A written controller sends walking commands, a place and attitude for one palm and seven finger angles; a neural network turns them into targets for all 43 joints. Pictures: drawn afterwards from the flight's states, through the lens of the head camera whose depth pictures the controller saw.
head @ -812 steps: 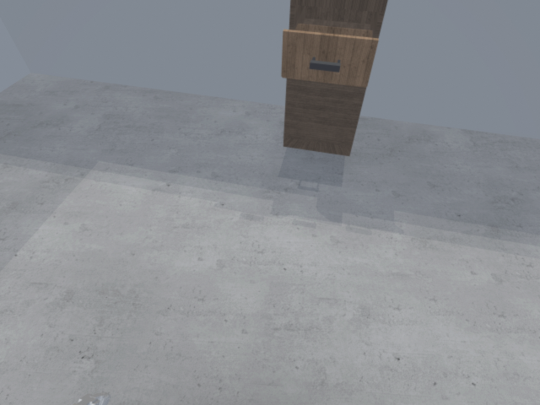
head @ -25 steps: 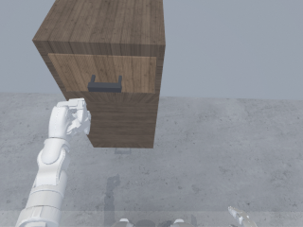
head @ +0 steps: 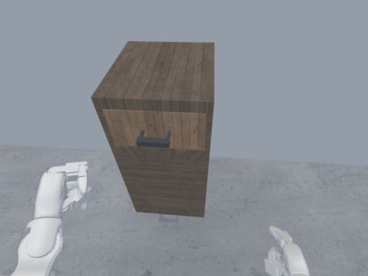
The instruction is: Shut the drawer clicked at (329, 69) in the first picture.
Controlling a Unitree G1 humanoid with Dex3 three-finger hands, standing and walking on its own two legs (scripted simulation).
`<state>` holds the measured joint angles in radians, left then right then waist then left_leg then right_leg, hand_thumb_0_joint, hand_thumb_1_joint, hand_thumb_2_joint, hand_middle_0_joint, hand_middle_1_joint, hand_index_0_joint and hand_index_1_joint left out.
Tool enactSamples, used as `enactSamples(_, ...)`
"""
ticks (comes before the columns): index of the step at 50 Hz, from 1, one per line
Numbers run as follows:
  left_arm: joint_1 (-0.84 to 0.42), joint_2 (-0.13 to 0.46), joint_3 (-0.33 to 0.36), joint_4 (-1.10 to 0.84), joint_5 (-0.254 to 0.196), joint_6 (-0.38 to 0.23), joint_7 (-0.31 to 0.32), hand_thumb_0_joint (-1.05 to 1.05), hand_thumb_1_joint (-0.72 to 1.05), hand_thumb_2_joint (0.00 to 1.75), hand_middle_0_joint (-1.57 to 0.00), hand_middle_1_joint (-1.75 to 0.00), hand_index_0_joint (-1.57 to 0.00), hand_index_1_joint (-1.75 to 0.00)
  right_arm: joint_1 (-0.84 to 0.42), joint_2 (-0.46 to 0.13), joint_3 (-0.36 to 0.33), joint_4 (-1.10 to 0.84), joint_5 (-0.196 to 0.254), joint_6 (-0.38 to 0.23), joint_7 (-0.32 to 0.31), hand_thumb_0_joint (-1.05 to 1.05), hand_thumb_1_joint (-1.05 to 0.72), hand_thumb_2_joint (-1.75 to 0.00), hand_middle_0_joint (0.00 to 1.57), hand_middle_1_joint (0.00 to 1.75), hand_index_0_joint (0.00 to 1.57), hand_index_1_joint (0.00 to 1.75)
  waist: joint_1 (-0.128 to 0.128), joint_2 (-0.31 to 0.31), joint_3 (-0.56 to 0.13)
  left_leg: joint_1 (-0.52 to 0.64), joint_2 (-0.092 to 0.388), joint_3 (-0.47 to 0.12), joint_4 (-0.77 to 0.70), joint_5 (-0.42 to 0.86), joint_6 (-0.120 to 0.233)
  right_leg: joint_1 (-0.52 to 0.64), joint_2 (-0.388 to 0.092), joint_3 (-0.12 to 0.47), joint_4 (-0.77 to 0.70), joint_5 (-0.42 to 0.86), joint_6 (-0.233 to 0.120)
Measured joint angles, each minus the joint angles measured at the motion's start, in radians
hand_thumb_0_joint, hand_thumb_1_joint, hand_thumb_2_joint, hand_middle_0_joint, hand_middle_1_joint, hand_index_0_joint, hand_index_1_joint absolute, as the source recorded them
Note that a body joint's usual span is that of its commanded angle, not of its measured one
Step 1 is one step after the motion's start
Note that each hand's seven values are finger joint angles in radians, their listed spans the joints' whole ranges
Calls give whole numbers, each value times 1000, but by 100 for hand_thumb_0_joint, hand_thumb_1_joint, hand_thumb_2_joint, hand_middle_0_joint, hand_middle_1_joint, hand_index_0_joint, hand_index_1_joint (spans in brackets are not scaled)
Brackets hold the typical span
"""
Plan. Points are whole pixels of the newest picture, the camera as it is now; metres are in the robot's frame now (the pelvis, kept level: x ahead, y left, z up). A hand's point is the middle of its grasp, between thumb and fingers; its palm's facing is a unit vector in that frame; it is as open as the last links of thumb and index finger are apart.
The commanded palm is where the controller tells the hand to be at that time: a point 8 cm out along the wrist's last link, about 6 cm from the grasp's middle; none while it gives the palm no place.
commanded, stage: draw the hand back to the body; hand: left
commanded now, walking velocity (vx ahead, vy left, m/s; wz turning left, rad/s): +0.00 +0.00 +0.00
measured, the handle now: (154, 137) +0.57 +0.17 -0.09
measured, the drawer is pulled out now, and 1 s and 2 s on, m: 0.00 0.00 0.00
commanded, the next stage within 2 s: step back with the hand held close in 0.44 s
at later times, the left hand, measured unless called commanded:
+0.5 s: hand (47, 214) +0.17 +0.23 +0.16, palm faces +0.41 -0.83 -0.38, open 3.3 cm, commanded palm +0.12 +0.27 +0.18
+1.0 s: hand (30, 223) +0.15 +0.25 +0.16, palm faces +0.30 -0.80 -0.52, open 3.3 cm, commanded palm +0.09 +0.29 +0.18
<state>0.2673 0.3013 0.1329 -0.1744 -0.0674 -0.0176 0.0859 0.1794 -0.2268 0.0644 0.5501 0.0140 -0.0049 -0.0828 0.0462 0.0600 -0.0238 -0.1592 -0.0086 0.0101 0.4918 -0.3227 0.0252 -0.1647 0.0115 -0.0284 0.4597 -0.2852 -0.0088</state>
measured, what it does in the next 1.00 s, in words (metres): stands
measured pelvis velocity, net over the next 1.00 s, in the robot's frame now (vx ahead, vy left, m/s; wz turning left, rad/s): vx -0.04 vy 0.01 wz -0.03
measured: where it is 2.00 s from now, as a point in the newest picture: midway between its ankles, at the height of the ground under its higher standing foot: outside the picture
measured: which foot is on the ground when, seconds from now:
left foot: down 0.00-1.00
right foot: down 0.00-1.00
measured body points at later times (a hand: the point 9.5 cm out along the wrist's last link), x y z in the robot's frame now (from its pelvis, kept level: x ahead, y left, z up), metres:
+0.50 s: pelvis -0.01 -0.01 +0.00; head -0.04 -0.04 +0.45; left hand +0.14 +0.27 +0.18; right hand +0.18 -0.23 -0.08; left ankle -0.04 +0.10 -0.74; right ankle -0.02 -0.11 -0.74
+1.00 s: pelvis -0.04 +0.01 +0.00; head -0.03 +0.00 +0.45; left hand +0.13 +0.29 +0.19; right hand +0.12 -0.24 -0.08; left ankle -0.04 +0.10 -0.74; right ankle -0.02 -0.12 -0.74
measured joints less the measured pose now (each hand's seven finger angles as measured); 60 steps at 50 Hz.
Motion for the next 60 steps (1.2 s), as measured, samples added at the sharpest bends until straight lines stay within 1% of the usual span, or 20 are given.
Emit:
enactSamples(4, 86, 7, 31, -99, 0, -5, -2, 2, 89, 90, -140, -160, -140, -159, 7, -1, -6, 14, -10, -21, 9, 1, -91, -90, 21, 30, 20, 30, 7, 7, 5, 40, 2, 0, -36, 14, -2, 40, 2, 0, -36, 14, -2)
enactSamples(9, 184, 26, 85, -209, -2, -18, -2, 2, 89, 90, -140, -160, -140, -159, 21, -4, -18, 30, -16, -42, 18, 1, -91, -90, 21, 30, 20, 30, 15, 14, 7, 65, 6, -2, -53, 20, -6, 67, 7, -1, -57, 22, -5)
enactSamples(16, 280, 50, 163, -317, -4, -57, 5, 2, 89, 90, -141, -160, -141, -159, 36, -8, -36, 50, -15, -76, 17, 1, -91, -90, 20, 30, 20, 30, 28, 24, 4, 77, 14, -2, -47, 19, -10, 83, 14, -2, -62, 27, -9)
enactSamples(19, 277, 37, 167, -309, -1, -70, 8, 2, 89, 90, -141, -160, -141, -159, 36, -9, -42, 57, -15, -82, 14, 1, -91, -90, 20, 30, 20, 30, 30, 27, 11, 77, 14, -5, -42, 20, -11, 85, 15, -5, -59, 28, -10)
enactSamples(23, 259, 15, 147, -279, 3, -71, 10, 2, 89, 90, -141, -160, -141, -159, 35, -9, -43, 64, -17, -91, 9, 1, -91, -90, 20, 30, 20, 30, 30, 25, 20, 76, 15, -5, -42, 26, -12, 83, 15, -5, -56, 33, -12)
enactSamples(29, 260, 19, 136, -281, 8, -75, 13, 2, 89, 90, -141, -160, -141, -159, 41, -2, -41, 69, -19, -115, 6, 1, -91, -90, 20, 30, 20, 30, 22, 18, 24, 83, 19, 0, -45, 31, -14, 87, 19, 0, -57, 38, -15)
enactSamples(30, 262, 22, 145, -284, 9, -84, 10, 2, 89, 90, -141, -160, -141, -159, 41, -3, -39, 65, -20, -111, 8, 1, -91, -90, 20, 30, 20, 30, 19, 18, 20, 77, 21, 1, -42, 30, -14, 83, 21, 1, -61, 41, -15)
enactSamples(33, 276, 28, 190, -278, 18, -133, 12, 2, 89, 90, -141, -160, -141, -159, 28, -4, -42, 53, -24, -84, 19, 1, -91, -90, 21, 30, 20, 30, -3, 20, 9, 39, 29, 6, -37, 34, -13, 54, 29, 6, -81, 61, -14)
enactSamples(35, 286, 29, 206, -276, 22, -153, 14, 2, 89, 90, -141, -160, -141, -159, 18, -8, -50, 46, -27, -66, 22, 1, -91, -90, 21, 30, 20, 30, -16, 19, 10, 18, 28, 13, -45, 44, -11, 32, 28, 13, -91, 76, -11)
enactSamples(39, 314, 38, 203, -287, 28, -172, 16, 2, 89, 90, -141, -160, -141, -159, 12, -20, -74, 33, -24, -35, 21, 1, -91, -90, 21, 30, 20, 30, -37, 11, 19, -12, 14, 28, -67, 68, -1, -12, 15, 28, -89, 92, 1)
enactSamples(43, 344, 62, 202, -308, 29, -178, 16, 2, 89, 90, -141, -160, -141, -159, 15, -24, -93, 24, -19, -11, 15, 1, -91, -90, 20, 30, 20, 30, -49, -1, 27, -40, 0, 35, -70, 82, 9, -49, 0, 34, -73, 96, 11)
enactSamples(47, 364, 89, 220, -335, 28, -182, 21, 2, 89, 90, -141, -160, -141, -159, 20, -17, -99, 15, -15, 2, 10, 1, -91, -90, 20, 30, 20, 30, -50, -16, 31, -66, -10, 37, -57, 89, 16, -80, -10, 35, -49, 97, 19)
enactSamples(50, 368, 95, 231, -349, 31, -185, 26, 2, 89, 90, -141, -160, -141, -159, 20, -9, -97, 9, -14, 1, 9, 1, -91, -90, 20, 30, 20, 30, -46, -24, 33, -84, -16, 38, -42, 93, 21, -99, -17, 36, -29, 99, 23)
enactSamples(56, 357, 78, 234, -360, 48, -194, 35, 2, 89, 90, -141, -160, -141, -159, 13, 7, -82, -9, -15, -21, 7, 1, -91, -90, 20, 30, 20, 30, -35, -33, 37, -128, -23, 40, 6, 96, 29, -147, -25, 37, 29, 97, 27)
enactSamples(60, 346, 61, 231, -363, 59, -201, 39, 2, 89, 90, -141, -160, -141, -159, 11, 13, -73, -16, -17, -41, 6, 1, -91, -90, 21, 30, 20, 30, -30, -29, 38, -168, -16, 35, 54, 90, 29, -176, -18, 31, 57, 99, 24)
